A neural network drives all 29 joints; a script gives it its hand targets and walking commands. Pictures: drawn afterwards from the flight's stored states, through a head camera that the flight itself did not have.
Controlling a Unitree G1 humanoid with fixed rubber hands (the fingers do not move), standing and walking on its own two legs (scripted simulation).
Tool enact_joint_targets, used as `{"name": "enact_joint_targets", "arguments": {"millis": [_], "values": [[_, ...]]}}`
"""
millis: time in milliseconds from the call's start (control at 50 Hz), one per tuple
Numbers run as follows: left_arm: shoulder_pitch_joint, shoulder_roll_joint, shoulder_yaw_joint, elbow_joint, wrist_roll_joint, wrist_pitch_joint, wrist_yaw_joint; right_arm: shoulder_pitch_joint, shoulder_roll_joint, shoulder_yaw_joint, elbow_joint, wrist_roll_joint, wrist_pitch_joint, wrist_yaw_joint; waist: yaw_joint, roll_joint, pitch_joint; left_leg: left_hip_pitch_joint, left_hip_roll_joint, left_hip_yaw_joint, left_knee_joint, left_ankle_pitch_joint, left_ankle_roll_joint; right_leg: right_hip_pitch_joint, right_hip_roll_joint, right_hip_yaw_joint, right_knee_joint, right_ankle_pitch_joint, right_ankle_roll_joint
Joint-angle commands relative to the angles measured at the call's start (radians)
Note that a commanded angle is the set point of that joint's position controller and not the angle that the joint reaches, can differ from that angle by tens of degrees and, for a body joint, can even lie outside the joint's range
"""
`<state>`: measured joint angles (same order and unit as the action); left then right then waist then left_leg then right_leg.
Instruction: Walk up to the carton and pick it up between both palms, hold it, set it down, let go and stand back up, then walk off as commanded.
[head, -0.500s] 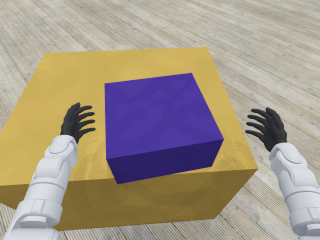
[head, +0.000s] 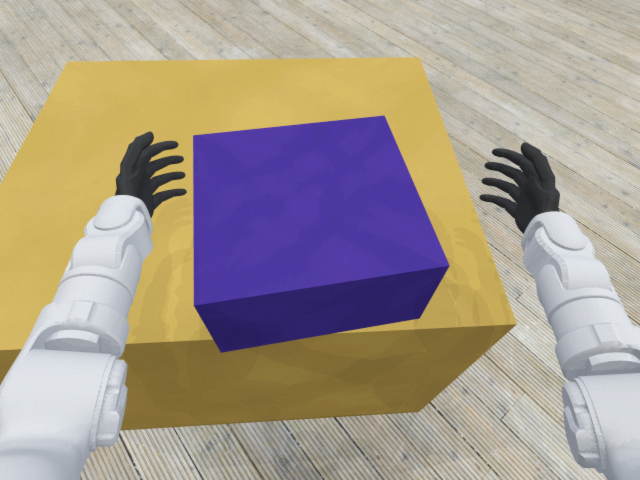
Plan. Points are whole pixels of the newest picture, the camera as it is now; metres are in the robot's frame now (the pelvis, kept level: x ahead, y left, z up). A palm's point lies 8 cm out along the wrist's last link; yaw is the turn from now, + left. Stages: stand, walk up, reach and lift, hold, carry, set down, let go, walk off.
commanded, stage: reach and lift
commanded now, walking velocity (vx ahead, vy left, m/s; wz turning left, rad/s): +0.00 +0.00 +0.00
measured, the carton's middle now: (307, 227) +0.49 +0.00 -0.02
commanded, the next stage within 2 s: none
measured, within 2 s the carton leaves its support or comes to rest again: neither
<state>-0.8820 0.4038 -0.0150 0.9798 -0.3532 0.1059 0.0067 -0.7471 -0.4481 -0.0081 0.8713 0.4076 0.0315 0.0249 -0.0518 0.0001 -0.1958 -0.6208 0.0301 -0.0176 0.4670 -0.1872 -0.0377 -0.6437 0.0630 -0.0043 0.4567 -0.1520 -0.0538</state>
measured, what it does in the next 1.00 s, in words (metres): lowers itself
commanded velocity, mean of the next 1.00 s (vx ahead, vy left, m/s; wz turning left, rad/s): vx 0.00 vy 0.00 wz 0.00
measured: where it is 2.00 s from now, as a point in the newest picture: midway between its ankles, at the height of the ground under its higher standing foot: outside the picture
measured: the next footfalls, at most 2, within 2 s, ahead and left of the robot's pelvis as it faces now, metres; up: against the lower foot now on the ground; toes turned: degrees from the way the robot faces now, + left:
none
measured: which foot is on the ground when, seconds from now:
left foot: down 0.00-1.00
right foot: down 0.00-1.00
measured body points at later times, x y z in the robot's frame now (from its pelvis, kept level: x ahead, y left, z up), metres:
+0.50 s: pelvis -0.01 +0.00 -0.03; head +0.12 +0.01 +0.40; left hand +0.44 +0.21 -0.03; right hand +0.41 -0.27 -0.02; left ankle +0.00 +0.14 -0.73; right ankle +0.02 -0.08 -0.73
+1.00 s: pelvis -0.03 +0.00 -0.06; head +0.08 +0.01 +0.37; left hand +0.44 +0.20 -0.03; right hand +0.42 -0.24 +0.00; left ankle +0.00 +0.14 -0.73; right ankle +0.02 -0.08 -0.73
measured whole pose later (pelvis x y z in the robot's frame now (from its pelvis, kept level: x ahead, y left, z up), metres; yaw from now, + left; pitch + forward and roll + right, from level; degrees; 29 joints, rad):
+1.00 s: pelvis -0.03 +0.00 -0.06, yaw +1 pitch +30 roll +0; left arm -0.91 0.31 -0.16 1.30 -0.43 -0.27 0.08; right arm -0.86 -0.35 0.02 1.17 0.40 -0.23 0.04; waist -0.06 0.01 -0.33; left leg -1.11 0.01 -0.04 0.92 -0.34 -0.04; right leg -1.12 0.04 -0.04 0.91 -0.31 -0.05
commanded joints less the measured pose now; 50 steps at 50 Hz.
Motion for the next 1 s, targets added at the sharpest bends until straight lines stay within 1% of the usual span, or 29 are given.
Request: {"name": "enact_joint_targets", "arguments": {"millis": [0,20,40,80,120,140,180,240,260,280,340,360,400,440,460,480,540,560,580,600,660,680,740,760,780,800,820,880,980], "values": [[-0.510,0.221,0.042,-0.108,0.009,-0.104,-0.006,-0.492,-0.282,-0.071,-0.097,-0.007,-0.075,-0.001,-0.023,-0.023,-0.752,0.226,-0.045,0.028,0.005,0.215,0.017,0.497,-0.041,0.008,0.040,0.565,0.106],[-0.514,0.232,0.049,-0.059,0.017,-0.124,-0.007,-0.499,-0.257,-0.045,-0.078,-0.011,-0.085,-0.004,-0.006,-0.042,-0.728,0.186,-0.047,0.030,0.001,0.199,0.023,0.512,-0.048,0.019,0.048,0.572,0.111],[-0.491,0.228,0.053,-0.071,0.031,-0.150,-0.010,-0.477,-0.266,-0.055,-0.086,-0.025,-0.109,-0.014,-0.024,-0.044,-0.760,0.187,-0.045,0.032,-0.002,0.205,0.029,0.529,-0.054,0.026,0.057,0.614,0.121],[-0.497,0.206,0.040,-0.092,0.025,-0.204,-0.006,-0.498,-0.240,-0.048,-0.121,-0.012,-0.162,-0.022,-0.015,-0.025,-0.853,0.168,-0.046,0.034,0.030,0.254,0.015,0.533,-0.049,0.024,0.090,0.668,0.119],[-0.464,0.205,0.052,-0.079,0.048,-0.246,-0.005,-0.458,-0.209,-0.009,-0.066,0.010,-0.197,-0.021,-0.007,0.030,-0.888,0.179,-0.044,0.035,0.057,0.334,0.004,0.548,-0.060,0.024,0.109,0.779,0.128],[-0.466,0.190,0.042,-0.100,0.044,-0.256,-0.007,-0.462,-0.217,-0.014,-0.063,0.013,-0.207,-0.024,-0.025,0.022,-0.893,0.190,-0.040,0.027,0.065,0.365,-0.003,0.541,-0.054,0.020,0.118,0.813,0.128],[-0.436,0.199,0.075,0.003,0.073,-0.294,-0.016,-0.436,-0.205,0.023,0.008,0.016,-0.228,-0.027,-0.009,0.005,-0.827,0.126,-0.039,0.035,0.051,0.314,0.011,0.570,-0.059,0.034,0.129,0.782,0.135],[-0.451,0.196,0.044,-0.006,0.063,-0.360,-0.009,-0.452,-0.216,0.001,0.005,0.015,-0.285,-0.025,-0.024,0.026,-0.874,0.107,-0.035,0.031,0.076,0.291,-0.004,0.512,-0.050,0.018,0.141,0.693,0.129],[-0.414,0.192,0.045,0.024,0.058,-0.380,-0.009,-0.438,-0.206,0.019,0.000,0.020,-0.302,-0.025,-0.007,0.014,-0.878,0.084,-0.034,0.030,0.090,0.297,0.000,0.519,-0.061,0.028,0.159,0.724,0.136],[-0.448,0.191,0.022,-0.006,0.042,-0.406,-0.006,-0.459,-0.216,0.009,-0.015,0.021,-0.321,-0.028,-0.026,0.029,-0.921,0.089,-0.035,0.025,0.115,0.313,-0.005,0.501,-0.061,0.025,0.176,0.742,0.135],[-0.423,0.203,0.033,-0.038,0.047,-0.469,0.007,-0.441,-0.230,-0.018,-0.035,0.002,-0.376,-0.015,-0.013,0.081,-1.020,0.093,-0.037,0.030,0.169,0.355,-0.028,0.423,-0.044,0.012,0.217,0.705,0.135],[-0.427,0.183,0.015,-0.032,0.038,-0.481,0.012,-0.424,-0.224,-0.028,0.001,0.005,-0.395,-0.010,-0.030,0.107,-1.051,0.117,-0.036,0.028,0.193,0.387,-0.039,0.380,-0.038,0.002,0.229,0.709,0.125],[-0.406,0.155,-0.020,-0.043,0.019,-0.492,0.011,-0.407,-0.247,-0.043,0.037,-0.009,-0.406,-0.006,-0.050,0.094,-0.994,0.127,-0.039,0.020,0.216,0.352,-0.046,0.329,-0.037,-0.008,0.235,0.664,0.129],[-0.419,0.156,-0.030,-0.073,0.013,-0.493,0.015,-0.418,-0.263,-0.044,0.017,0.007,-0.421,0.001,-0.048,0.103,-1.045,0.134,-0.040,0.020,0.256,0.368,-0.051,0.283,-0.029,-0.020,0.250,0.627,0.121],[-0.404,0.164,-0.028,-0.063,0.000,-0.490,0.022,-0.418,-0.275,-0.038,0.016,0.009,-0.421,0.007,-0.034,0.086,-1.031,0.132,-0.042,0.025,0.268,0.355,-0.050,0.254,-0.030,-0.018,0.257,0.608,0.127],[-0.439,0.168,-0.026,-0.067,0.000,-0.489,0.025,-0.445,-0.287,-0.044,0.005,0.009,-0.425,0.007,-0.039,0.068,-1.052,0.119,-0.039,0.020,0.277,0.347,-0.050,0.251,-0.028,-0.020,0.263,0.599,0.125],[-0.353,0.154,-0.038,-0.152,-0.014,-0.474,0.032,-0.382,-0.269,-0.023,-0.053,0.027,-0.427,0.018,-0.025,0.053,-1.141,0.090,-0.047,0.022,0.324,0.392,-0.044,0.277,-0.028,-0.007,0.299,0.688,0.129],[-0.398,0.169,-0.019,-0.117,-0.021,-0.461,0.027,-0.441,-0.275,-0.034,-0.084,0.004,-0.411,0.011,-0.024,0.001,-1.130,0.046,-0.052,0.034,0.323,0.326,-0.035,0.297,-0.033,-0.004,0.305,0.656,0.136],[-0.369,0.144,-0.048,-0.154,-0.020,-0.452,0.031,-0.418,-0.268,-0.036,-0.074,0.025,-0.405,0.020,-0.029,0.031,-1.129,0.065,-0.052,0.028,0.321,0.357,-0.038,0.289,-0.030,-0.010,0.312,0.666,0.131],[-0.359,0.137,-0.034,-0.121,-0.015,-0.436,0.026,-0.411,-0.258,-0.026,-0.050,0.017,-0.395,0.018,-0.032,-0.008,-1.098,0.050,-0.050,0.034,0.321,0.330,-0.029,0.307,-0.032,0.000,0.305,0.659,0.135],[-0.422,0.134,-0.027,-0.090,-0.011,-0.424,0.027,-0.486,-0.240,-0.006,-0.074,0.024,-0.366,0.022,-0.007,-0.036,-1.030,-0.046,-0.058,0.040,0.302,0.191,-0.014,0.296,-0.057,0.046,0.293,0.506,0.145],[-0.446,0.119,-0.043,-0.070,-0.025,-0.430,0.026,-0.505,-0.233,-0.010,-0.060,0.021,-0.358,0.026,-0.008,-0.036,-1.016,-0.069,-0.052,0.032,0.291,0.139,-0.012,0.264,-0.057,0.038,0.288,0.396,0.138],[-0.515,0.099,-0.082,-0.022,-0.067,-0.437,0.039,-0.554,-0.210,-0.021,-0.042,0.003,-0.334,0.028,-0.022,-0.037,-1.024,-0.084,-0.049,0.034,0.312,0.065,-0.005,0.158,-0.052,0.022,0.289,0.217,0.118],[-0.514,0.092,-0.104,-0.002,-0.068,-0.442,0.046,-0.536,-0.216,-0.026,0.018,-0.002,-0.335,0.031,-0.034,-0.002,-1.016,-0.049,-0.048,0.036,0.318,0.079,-0.012,0.133,-0.045,0.010,0.299,0.246,0.112],[-0.512,0.083,-0.098,-0.004,-0.064,-0.445,0.048,-0.538,-0.209,-0.019,0.022,-0.003,-0.334,0.028,-0.029,-0.013,-1.015,-0.035,-0.049,0.032,0.333,0.101,-0.010,0.127,-0.039,0.005,0.307,0.258,0.113],[-0.570,0.074,-0.122,0.023,-0.074,-0.450,0.046,-0.574,-0.201,-0.030,0.081,0.003,-0.329,0.030,-0.047,0.007,-0.983,-0.047,-0.049,0.036,0.341,0.054,-0.017,0.093,-0.043,0.001,0.306,0.211,0.110],[-0.575,0.052,-0.121,0.033,-0.073,-0.449,0.049,-0.582,-0.181,-0.006,0.071,-0.002,-0.322,0.029,-0.039,-0.016,-0.990,-0.050,-0.047,0.032,0.345,0.052,-0.009,0.086,-0.042,0.003,0.307,0.172,0.110],[-0.559,0.030,-0.143,0.072,-0.080,-0.451,0.045,-0.572,-0.157,-0.005,0.103,-0.001,-0.318,0.021,-0.048,-0.011,-0.963,-0.034,-0.048,0.028,0.369,0.076,-0.011,0.056,-0.036,-0.013,0.323,0.190,0.107],[-0.592,0.017,-0.137,0.060,-0.047,-0.462,0.042,-0.602,-0.126,-0.016,0.143,-0.018,-0.335,0.007,-0.058,0.035,-0.980,-0.022,-0.052,0.033,0.405,0.130,-0.031,0.075,-0.030,-0.025,0.349,0.278,0.106]]}}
